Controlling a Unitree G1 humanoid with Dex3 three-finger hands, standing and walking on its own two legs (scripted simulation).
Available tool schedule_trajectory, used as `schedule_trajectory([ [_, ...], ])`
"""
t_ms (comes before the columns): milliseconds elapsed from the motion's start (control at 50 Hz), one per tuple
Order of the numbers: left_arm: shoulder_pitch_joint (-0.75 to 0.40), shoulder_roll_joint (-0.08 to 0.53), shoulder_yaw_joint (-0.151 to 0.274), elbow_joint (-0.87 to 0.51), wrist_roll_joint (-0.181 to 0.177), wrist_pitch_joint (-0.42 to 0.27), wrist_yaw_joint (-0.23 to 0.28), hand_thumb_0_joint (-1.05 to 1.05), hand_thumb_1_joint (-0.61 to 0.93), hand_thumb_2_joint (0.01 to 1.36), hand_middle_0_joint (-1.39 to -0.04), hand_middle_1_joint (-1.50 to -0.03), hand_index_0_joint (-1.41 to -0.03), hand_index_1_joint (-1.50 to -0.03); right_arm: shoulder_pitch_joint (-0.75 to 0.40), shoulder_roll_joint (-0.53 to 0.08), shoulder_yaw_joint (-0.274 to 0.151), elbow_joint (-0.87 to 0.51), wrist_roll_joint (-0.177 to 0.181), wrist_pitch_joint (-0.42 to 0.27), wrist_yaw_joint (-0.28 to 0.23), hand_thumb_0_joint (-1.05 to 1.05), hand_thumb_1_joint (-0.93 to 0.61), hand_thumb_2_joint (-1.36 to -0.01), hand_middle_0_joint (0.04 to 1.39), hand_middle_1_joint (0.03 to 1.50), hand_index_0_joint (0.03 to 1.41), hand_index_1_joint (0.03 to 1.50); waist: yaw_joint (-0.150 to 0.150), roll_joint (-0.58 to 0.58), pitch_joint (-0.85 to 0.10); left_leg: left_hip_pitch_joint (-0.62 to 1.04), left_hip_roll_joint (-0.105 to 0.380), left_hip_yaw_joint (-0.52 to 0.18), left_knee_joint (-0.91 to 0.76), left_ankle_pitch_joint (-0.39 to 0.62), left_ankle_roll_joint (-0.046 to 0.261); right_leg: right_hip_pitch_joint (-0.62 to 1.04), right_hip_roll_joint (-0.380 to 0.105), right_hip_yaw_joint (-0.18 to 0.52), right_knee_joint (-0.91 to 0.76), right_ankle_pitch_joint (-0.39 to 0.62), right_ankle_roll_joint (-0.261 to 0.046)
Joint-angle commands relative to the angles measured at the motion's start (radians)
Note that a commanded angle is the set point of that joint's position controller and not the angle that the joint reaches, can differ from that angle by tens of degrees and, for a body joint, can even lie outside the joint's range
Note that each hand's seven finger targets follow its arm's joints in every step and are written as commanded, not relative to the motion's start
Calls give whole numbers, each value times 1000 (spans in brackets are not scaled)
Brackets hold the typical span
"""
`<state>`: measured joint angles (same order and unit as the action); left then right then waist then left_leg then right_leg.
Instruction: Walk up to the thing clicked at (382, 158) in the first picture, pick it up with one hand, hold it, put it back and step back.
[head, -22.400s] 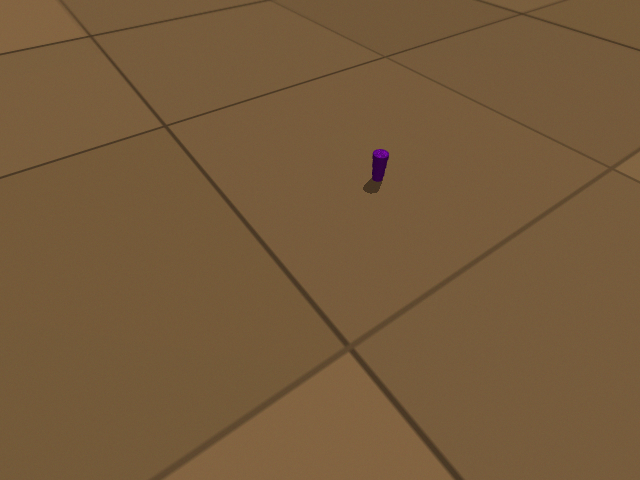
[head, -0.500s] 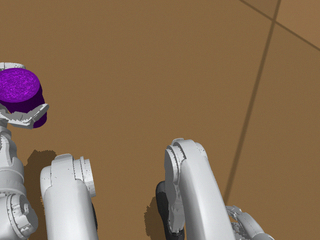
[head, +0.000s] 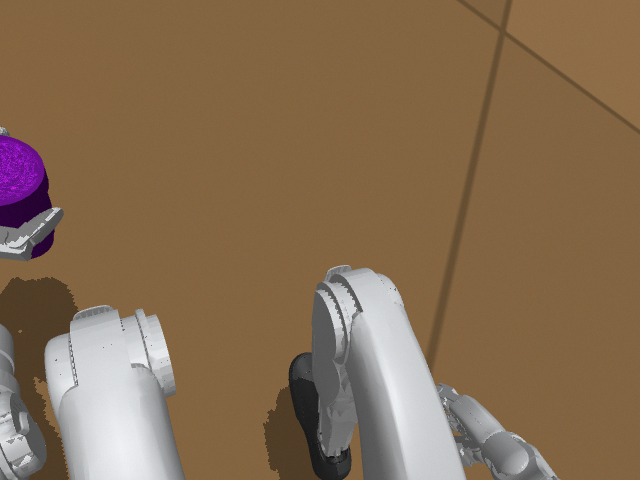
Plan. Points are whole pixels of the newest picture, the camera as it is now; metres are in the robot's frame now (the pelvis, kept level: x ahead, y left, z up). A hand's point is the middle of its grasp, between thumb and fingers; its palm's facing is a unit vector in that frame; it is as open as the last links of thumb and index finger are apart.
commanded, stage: lower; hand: left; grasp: from the side
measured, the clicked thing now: (12, 209) +0.45 +0.27 -0.12
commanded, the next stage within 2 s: loosen in 1.12 s
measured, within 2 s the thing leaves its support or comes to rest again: neither
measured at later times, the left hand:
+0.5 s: hand (25, 207) +0.46 +0.27 -0.15, palm faces +0.24 -0.97 -0.02, open 10.7 cm
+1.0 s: hand (29, 210) +0.47 +0.27 -0.17, palm faces +0.27 -0.96 -0.02, open 10.7 cm
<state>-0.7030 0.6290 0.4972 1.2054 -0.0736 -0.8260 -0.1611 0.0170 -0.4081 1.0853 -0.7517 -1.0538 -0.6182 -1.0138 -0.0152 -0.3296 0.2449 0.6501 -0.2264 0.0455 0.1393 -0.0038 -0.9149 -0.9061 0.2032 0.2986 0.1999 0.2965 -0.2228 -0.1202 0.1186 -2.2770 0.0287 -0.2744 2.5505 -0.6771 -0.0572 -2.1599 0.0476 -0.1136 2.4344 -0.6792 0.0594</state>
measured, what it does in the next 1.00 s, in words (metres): stands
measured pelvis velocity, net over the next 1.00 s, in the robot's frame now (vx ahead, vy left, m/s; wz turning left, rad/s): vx -0.01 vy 0.02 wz -0.10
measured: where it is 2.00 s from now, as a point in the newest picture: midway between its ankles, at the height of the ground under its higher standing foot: (243, 467)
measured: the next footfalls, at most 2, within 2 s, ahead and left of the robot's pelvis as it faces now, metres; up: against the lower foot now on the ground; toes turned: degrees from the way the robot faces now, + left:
none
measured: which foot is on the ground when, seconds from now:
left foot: down 0.00-1.00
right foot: down 0.00-1.00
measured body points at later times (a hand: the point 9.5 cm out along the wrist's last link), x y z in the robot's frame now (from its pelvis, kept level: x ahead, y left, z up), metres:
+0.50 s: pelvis +0.00 +0.01 -0.01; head +0.24 +0.16 +0.34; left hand +0.44 +0.32 -0.15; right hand +0.13 -0.25 -0.06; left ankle +0.08 +0.14 -0.26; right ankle +0.11 -0.13 -0.26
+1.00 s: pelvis -0.01 +0.02 -0.01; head +0.24 +0.18 +0.32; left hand +0.45 +0.32 -0.17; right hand +0.13 -0.24 -0.05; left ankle +0.08 +0.14 -0.26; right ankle +0.11 -0.13 -0.26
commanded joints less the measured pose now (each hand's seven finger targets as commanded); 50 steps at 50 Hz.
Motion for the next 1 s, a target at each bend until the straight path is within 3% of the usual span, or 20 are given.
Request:
schedule_trajectory([
  [0,-300,194,5,-112,-26,-100,15,0,165,1234,-1263,-1429,-1291,-1413,85,-300,-55,-55,-12,-6,-18,0,-912,-905,199,300,199,300,-65,309,-587,369,25,117,-244,64,54,321,33,-125,-238,163,-69],
  [20,-303,235,25,-120,-30,-112,14,0,164,1218,-1255,-1416,-1283,-1399,80,-303,-46,-55,-15,-6,-21,0,-911,-904,199,300,199,300,-59,325,-598,378,27,116,-239,69,52,336,36,-126,-234,165,-70],
  [40,-299,225,6,-87,-25,-117,13,0,199,1221,-1246,-1413,-1276,-1394,72,-302,-37,-57,-19,-5,-20,0,-909,-903,199,300,199,300,-67,325,-581,372,28,114,-237,74,52,338,38,-128,-231,170,-69],
  [80,-295,245,10,-63,-24,-133,14,0,191,1209,-1248,-1402,-1279,-1383,52,-310,-23,-65,-28,-8,-21,0,-908,-903,199,300,200,300,-68,333,-558,374,30,108,-238,46,50,322,41,-137,-234,147,-71],
  [100,-313,230,-5,-59,-29,-143,12,0,219,1216,-1238,-1402,-1270,-1382,53,-312,-11,-68,-33,-9,-22,0,-907,-903,199,300,200,300,-87,345,-553,390,30,100,-238,59,48,328,41,-144,-228,162,-70],
  [160,-312,285,13,-45,-24,-166,19,0,195,1194,-1214,-1375,-1244,-1356,30,-324,8,-72,-44,-9,-25,0,-908,-903,199,300,200,300,-75,364,-546,402,35,93,-235,61,42,326,45,-151,-222,161,-72],
  [260,-307,291,11,-5,-30,-196,35,0,215,1209,-1209,-1378,-1240,-1358,14,-342,43,-78,-68,-7,-28,0,-909,-903,200,300,200,300,-108,393,-524,430,39,69,-227,102,36,349,49,-172,-207,210,-66],
  [440,-302,337,-6,22,-6,-230,77,0,214,1212,-1169,-1347,-1196,-1331,-28,-356,89,-81,-100,4,-30,0,-905,-903,200,300,200,300,-129,425,-482,464,48,42,-216,129,30,359,55,-193,-198,243,-62],
  [520,-300,351,0,46,-7,-248,100,0,215,1202,-1158,-1336,-1186,-1320,-34,-370,104,-88,-110,9,-28,0,-905,-903,200,300,200,300,-146,432,-478,484,51,22,-221,143,26,367,59,-209,-192,255,-61],
  [600,-285,349,-21,84,6,-254,113,0,240,1233,-1178,-1361,-1206,-1345,-50,-368,122,-93,-119,10,-28,0,-902,-903,200,300,200,300,-159,413,-448,469,54,16,-214,128,28,369,63,-215,-202,249,-56],
  [760,-300,383,-16,112,15,-274,140,0,232,1231,-1176,-1354,-1203,-1340,-88,-377,140,-108,-129,17,-28,0,-896,-901,200,300,200,300,-169,421,-392,466,61,-6,-229,92,24,339,70,-235,-200,219,-57],
  [980,-293,411,-19,132,17,-302,152,0,274,1221,-1167,-1327,-1192,-1314,-99,-382,164,-107,-143,17,-30,0,-892,-900,200,300,200,300,-179,429,-393,469,62,-16,-216,101,27,366,81,-242,-208,237,-56],
])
